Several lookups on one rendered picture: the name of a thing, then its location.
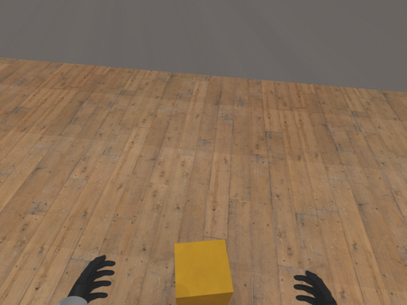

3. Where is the right robot hand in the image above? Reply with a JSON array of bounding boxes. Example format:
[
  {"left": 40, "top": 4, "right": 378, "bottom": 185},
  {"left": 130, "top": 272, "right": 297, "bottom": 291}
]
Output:
[{"left": 294, "top": 271, "right": 337, "bottom": 305}]

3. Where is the left robot hand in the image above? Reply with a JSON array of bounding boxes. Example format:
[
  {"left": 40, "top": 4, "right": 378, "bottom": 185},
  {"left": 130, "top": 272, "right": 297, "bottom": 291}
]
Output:
[{"left": 68, "top": 255, "right": 116, "bottom": 303}]

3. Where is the carton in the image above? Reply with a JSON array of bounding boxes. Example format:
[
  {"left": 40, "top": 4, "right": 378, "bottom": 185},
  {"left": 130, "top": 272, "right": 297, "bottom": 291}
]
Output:
[{"left": 174, "top": 240, "right": 233, "bottom": 305}]

